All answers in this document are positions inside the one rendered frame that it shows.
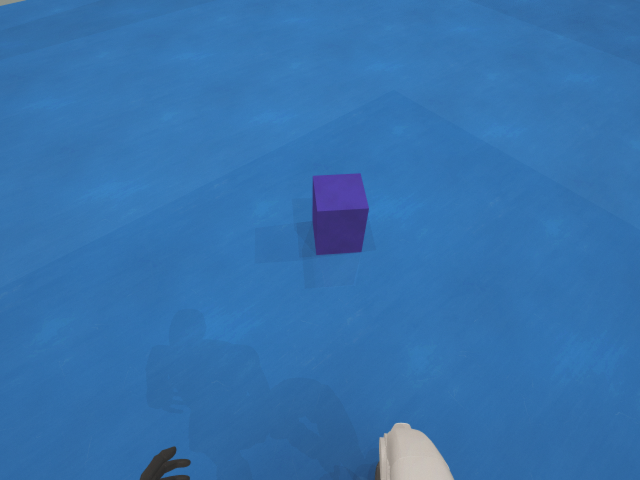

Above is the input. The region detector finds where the carton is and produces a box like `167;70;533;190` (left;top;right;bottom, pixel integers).
312;173;369;255

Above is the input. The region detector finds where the robot left hand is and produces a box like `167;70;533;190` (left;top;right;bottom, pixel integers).
140;446;191;480

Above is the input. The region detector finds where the right robot thigh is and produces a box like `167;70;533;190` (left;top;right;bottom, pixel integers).
379;428;454;480

